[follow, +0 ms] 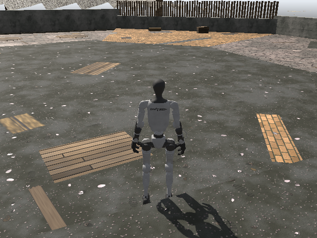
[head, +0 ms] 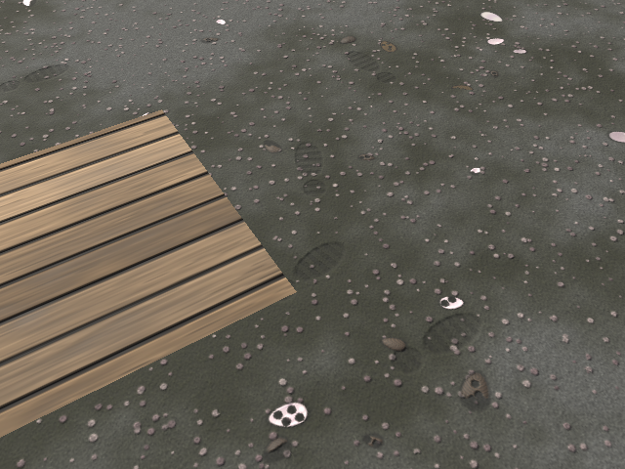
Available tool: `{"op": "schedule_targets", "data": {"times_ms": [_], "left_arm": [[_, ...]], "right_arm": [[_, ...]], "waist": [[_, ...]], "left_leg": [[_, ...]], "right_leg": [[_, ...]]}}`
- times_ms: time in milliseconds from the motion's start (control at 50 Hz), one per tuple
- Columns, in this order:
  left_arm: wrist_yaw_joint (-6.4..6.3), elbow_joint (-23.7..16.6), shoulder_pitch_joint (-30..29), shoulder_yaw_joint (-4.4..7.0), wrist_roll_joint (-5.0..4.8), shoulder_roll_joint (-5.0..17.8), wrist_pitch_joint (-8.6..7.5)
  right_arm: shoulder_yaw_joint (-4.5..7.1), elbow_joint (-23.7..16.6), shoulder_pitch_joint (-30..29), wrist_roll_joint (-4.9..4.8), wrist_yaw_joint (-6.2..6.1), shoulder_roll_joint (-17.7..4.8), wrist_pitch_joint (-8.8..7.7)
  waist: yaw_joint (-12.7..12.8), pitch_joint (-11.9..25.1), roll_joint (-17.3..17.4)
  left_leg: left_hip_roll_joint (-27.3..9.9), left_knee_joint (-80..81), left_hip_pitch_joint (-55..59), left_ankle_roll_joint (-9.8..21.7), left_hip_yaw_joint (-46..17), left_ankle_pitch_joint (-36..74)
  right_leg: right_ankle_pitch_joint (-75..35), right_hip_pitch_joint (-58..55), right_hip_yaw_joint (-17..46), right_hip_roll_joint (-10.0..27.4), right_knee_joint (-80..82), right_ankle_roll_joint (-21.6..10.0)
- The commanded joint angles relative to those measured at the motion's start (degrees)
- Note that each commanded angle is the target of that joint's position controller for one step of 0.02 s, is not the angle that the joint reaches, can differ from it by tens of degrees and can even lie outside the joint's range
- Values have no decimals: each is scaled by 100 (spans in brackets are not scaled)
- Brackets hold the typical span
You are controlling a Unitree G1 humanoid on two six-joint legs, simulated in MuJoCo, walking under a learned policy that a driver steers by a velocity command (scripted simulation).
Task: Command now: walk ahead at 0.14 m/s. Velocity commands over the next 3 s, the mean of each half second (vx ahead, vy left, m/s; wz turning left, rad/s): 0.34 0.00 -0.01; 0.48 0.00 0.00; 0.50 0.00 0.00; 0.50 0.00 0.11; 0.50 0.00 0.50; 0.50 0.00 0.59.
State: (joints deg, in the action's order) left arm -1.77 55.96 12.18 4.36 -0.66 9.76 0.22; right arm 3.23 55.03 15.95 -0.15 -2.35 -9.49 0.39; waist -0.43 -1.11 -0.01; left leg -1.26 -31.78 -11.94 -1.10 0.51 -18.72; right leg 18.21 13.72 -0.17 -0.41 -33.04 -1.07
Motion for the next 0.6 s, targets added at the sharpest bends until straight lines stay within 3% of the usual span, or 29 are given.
{"op": "schedule_targets", "data": {"times_ms": [20, 60, 80, 100, 120, 140, 160, 200, 240, 260, 280, 300, 320, 340, 360, 380, 400, 440, 500, 540, 600], "left_arm": [[-46, -47, 338, 166, -119, 561, -57], [-64, 44, 765, 206, -198, 744, -243], [-51, 156, 1096, 260, -187, 960, -340], [-36, 210, 1268, 290, -138, 1125, -417], [-33, 202, 1206, 286, -59, 1147, -493], [-21, 182, 1155, 266, -21, 1088, -554], [-6, 162, 1047, 243, -30, 1024, -578], [6, 41, 619, 246, -101, 1085, -515], [35, 7, 197, 244, -148, 1126, -395], [41, 35, 233, 223, -81, 1085, -378], [43, 28, 119, 175, -43, 995, -431], [56, -101, -203, 66, -26, 659, -510], [56, -276, 11, -28, 7, 164, -640], [71, -353, -27, 56, -216, 503, -742], [79, -470, -356, 76, -311, 722, -780], [54, -441, -414, 75, -212, 745, -763], [12, -344, -275, 94, -99, 714, -710], [29, -218, -53, 132, -55, 714, -585], [94, -456, -699, 83, 22, 574, -530], [157, -680, -1321, 5, 18, 428, -554], [266, -891, -1979, -54, -47, 460, -550]], "right_arm": [[170, -191, 171, -120, -76, -604, -54], [123, -384, -144, -166, -84, -430, -253], [95, -502, -371, -190, -54, -279, -388], [100, -643, -697, -209, -21, -294, -504], [133, -742, -876, -230, 25, -409, -579], [152, -772, -905, -237, 69, -469, -642], [170, -752, -858, -232, 113, -509, -675], [193, -653, -746, -198, 168, -555, -673], [193, -246, 13, -159, 221, -349, -621], [279, 36, 589, -155, 211, -439, -555], [370, 178, 1180, -145, 168, -573, -505], [479, 276, 1943, -78, 121, -951, -523], [457, 199, 2155, -25, 178, -1428, -575], [359, 155, 1878, 34, 243, -1255, -626], [285, -27, 1239, 14, 281, -1098, -673], [205, -175, 701, 12, 308, -942, -689], [148, -259, 327, 41, 331, -873, -678], [75, -178, 381, 48, 317, -690, -644], [61, 22, 840, 17, 203, -779, -639], [62, 67, 908, 0, 140, -857, -628], [87, 186, 1123, -60, 95, -939, -616]], "waist": [[117, -300, -29], [328, -767, -362], [431, -824, -844], [519, -904, -1088], [524, -919, -1160], [501, -820, -1137], [429, -657, -951], [226, -404, -739], [-236, -139, -702], [-454, 23, -569], [-794, 167, -450], [-1208, 290, 663], [-864, 566, 2135], [-691, 389, 1654], [-519, -200, 1029], [-340, -357, 506], [-111, -311, 325], [16, -220, 543], [-76, -224, 385], [-180, -251, 391], [-336, -368, 492]], "left_leg": [[-16, 376, -771, 402, -153, -1824], [62, -286, -1755, 432, -95, -1816], [185, -1045, -2274, 378, 166, -1160], [137, -1524, -2651, 426, 75, -906], [-22, -2004, -3031, 501, -197, -1163], [-149, -2376, -3373, 563, -374, -1476], [-290, -2383, -3505, 620, -454, -1478], [-343, -1401, -2529, 621, -199, -865], [185, -504, -107, 445, 504, 670], [508, -584, 878, 322, 799, 803], [565, -540, 1567, 340, 819, 562], [-344, 259, 2173, 740, -713, -178], [-1931, 1710, 2479, 1654, -4075, -682], [-2249, 2246, 2251, 2066, -5105, -2024], [-2199, 2167, 1823, 1907, -4469, -2118], [-1898, 2099, 1319, 1648, -3566, -1444], [-1610, 2133, 799, 1383, -2817, -656], [-1209, 2250, 422, 1125, -1770, 571], [-1024, 2301, 535, 1109, -1032, 2076], [-868, 2387, 418, 1016, -670, 2272], [-922, 2589, 499, 1029, -561, 1849]], "right_leg": [[2001, 114, 276, 106, 491, -404], [2802, -78, 1330, 730, 1005, -844], [3007, -439, 2384, 1343, 1532, -1221], [2809, -549, 3368, 1874, 1949, -1590], [2307, -642, 3804, 2185, 1997, -1761], [1777, -873, 3830, 2284, 1927, -1772], [1432, -1034, 3546, 2239, 1811, -1618], [1016, -523, 2390, 1774, 1757, -1130], [667, 1014, 1112, 1086, 1500, -746], [509, 1559, 760, 842, 1154, -638], [-284, 1881, 457, 656, 434, -464], [-960, 2570, -77, 282, -1734, -95], [1338, 3701, 5, -314, -3660, 102], [1308, 4267, 589, -66, -4420, -67], [741, 4696, 562, 302, -4566, -276], [87, 4403, 500, 550, -4260, -352], [-408, 3866, 504, 731, -3770, -360], [-982, 3156, 353, 774, -3033, -270], [-1706, 3114, 122, 601, -1944, -143], [-2297, 2760, -7, 419, -925, -109], [-2753, 2361, -100, 256, -112, -51]]}}
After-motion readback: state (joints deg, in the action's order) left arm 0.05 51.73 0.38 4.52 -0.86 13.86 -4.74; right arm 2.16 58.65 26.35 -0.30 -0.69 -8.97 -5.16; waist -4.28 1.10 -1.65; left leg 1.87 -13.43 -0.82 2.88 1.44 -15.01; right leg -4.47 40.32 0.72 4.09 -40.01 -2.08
